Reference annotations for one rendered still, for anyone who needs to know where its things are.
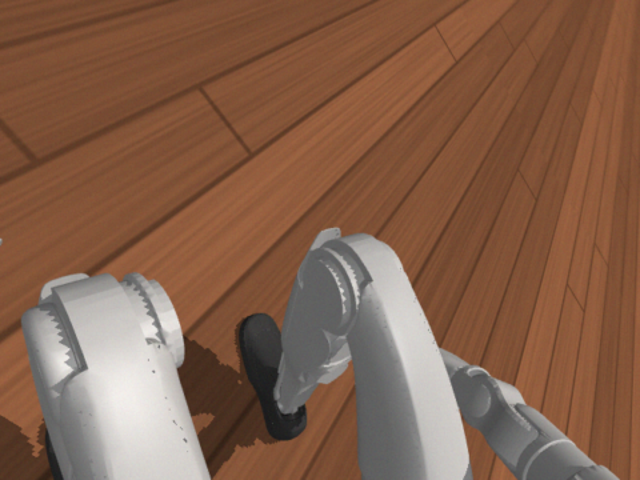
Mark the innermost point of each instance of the right robot hand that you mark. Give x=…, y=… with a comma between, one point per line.
x=452, y=362

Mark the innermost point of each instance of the right robot foot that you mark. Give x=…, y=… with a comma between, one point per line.
x=261, y=349

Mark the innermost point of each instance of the left robot foot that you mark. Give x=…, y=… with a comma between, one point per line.
x=56, y=472

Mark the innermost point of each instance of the right robot arm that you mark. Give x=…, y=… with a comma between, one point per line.
x=530, y=446

